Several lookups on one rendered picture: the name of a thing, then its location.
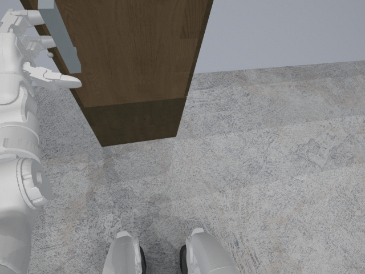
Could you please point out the left robot hand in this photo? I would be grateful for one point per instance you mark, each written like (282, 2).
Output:
(14, 53)

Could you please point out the robot thigh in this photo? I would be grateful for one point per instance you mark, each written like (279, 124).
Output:
(123, 255)
(209, 255)

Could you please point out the handle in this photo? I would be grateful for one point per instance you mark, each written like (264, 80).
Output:
(54, 22)

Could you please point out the left robot forearm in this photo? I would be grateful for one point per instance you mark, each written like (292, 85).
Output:
(19, 126)

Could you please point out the cupboard door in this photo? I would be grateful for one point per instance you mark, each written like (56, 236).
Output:
(131, 50)

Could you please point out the left robot thigh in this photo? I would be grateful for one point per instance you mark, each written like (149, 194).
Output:
(123, 255)

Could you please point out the right robot thigh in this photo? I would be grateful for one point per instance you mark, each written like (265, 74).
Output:
(209, 255)

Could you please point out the left robot upper arm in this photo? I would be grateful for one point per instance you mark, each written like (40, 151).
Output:
(24, 189)

